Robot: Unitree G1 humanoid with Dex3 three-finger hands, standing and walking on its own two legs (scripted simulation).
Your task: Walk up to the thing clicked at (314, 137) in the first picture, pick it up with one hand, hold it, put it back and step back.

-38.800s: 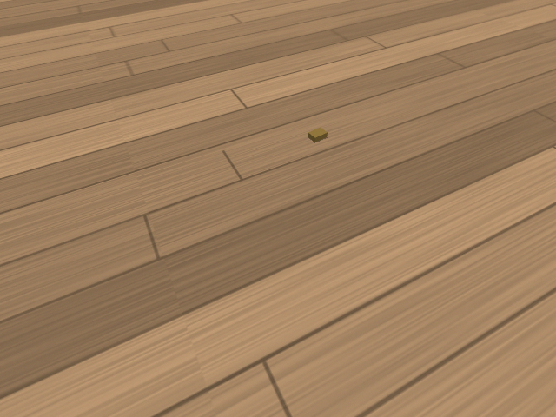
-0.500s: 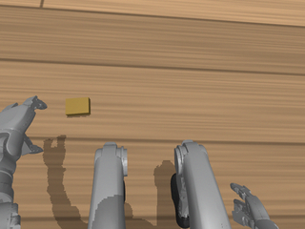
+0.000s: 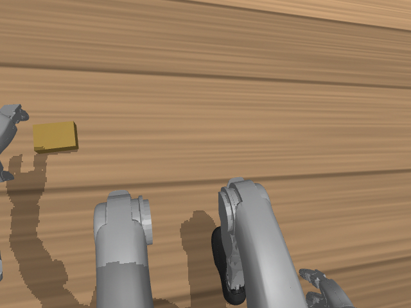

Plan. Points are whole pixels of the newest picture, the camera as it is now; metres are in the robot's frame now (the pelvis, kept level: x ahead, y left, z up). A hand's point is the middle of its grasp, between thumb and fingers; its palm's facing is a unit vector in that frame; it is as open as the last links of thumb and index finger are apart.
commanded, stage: rise first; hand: left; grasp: from above
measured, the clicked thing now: (56, 137) +0.50 +0.33 -0.33
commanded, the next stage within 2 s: none
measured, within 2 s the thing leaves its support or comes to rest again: neither
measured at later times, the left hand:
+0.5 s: hand (13, 140) +0.44 +0.36 -0.18, palm faces -0.45 -0.09 -0.89, open 12.9 cm
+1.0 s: hand (17, 140) +0.45 +0.36 -0.20, palm faces -0.43 -0.10 -0.90, open 13.6 cm
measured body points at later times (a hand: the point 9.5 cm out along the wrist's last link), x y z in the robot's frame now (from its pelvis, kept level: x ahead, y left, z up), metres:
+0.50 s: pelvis +0.01 +0.00 -0.02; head +0.26 +0.08 +0.35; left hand +0.46 +0.36 -0.13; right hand +0.08 -0.28 -0.12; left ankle +0.08 +0.12 -0.31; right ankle +0.11 -0.14 -0.31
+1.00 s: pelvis +0.01 +0.00 -0.03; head +0.26 +0.10 +0.33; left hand +0.47 +0.37 -0.15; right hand +0.07 -0.27 -0.12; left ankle +0.08 +0.12 -0.31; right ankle +0.11 -0.14 -0.31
